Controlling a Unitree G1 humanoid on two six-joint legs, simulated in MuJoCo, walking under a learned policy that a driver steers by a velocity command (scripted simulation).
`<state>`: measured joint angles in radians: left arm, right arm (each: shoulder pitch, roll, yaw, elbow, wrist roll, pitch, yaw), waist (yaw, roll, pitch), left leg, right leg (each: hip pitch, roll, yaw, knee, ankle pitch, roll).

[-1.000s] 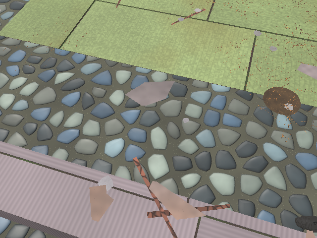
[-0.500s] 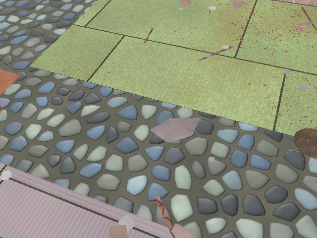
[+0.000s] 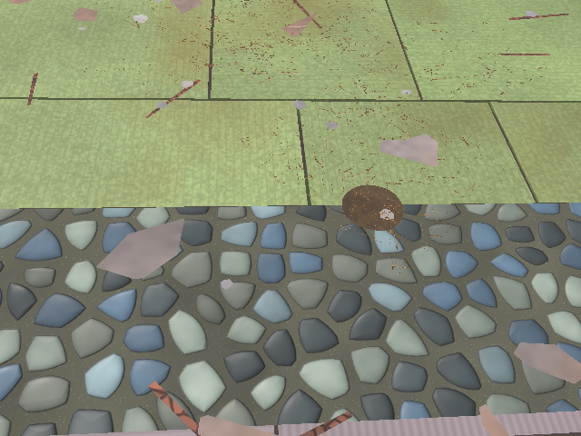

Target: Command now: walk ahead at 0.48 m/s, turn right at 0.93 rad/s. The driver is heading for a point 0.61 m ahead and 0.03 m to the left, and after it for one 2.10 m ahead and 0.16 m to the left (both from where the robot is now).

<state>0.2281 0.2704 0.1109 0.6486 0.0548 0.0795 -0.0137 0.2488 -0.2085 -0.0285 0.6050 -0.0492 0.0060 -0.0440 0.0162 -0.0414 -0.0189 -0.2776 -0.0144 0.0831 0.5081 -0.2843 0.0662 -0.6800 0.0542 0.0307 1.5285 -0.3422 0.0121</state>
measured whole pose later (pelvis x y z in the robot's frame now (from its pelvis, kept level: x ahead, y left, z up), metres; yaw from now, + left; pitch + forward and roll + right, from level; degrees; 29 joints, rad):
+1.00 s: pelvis +0.61 -0.26 +0.15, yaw +7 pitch -1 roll -1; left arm 0.50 0.18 0.05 0.95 0.02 -0.09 0.06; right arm 0.13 -0.23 -0.06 0.72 0.01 0.01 0.06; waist -0.02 0.05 0.00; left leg -0.53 -0.07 0.25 0.74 0.00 0.23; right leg 0.22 0.00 -0.39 0.51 -0.33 0.04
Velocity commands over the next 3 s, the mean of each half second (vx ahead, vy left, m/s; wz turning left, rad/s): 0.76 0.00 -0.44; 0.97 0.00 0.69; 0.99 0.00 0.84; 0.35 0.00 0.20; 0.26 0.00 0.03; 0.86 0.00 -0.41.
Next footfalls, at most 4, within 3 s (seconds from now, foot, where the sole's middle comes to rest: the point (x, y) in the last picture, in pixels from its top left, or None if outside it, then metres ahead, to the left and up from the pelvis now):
0.52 right None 0.38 -0.30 -0.62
1.02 left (402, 305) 0.76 -0.25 -0.61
1.40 right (411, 176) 1.19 -0.33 -0.61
1.78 left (294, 144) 1.30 0.01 -0.61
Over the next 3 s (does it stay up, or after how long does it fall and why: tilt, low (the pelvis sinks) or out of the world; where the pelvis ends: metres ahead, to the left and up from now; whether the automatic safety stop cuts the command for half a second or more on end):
stays up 1.57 0.07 0.12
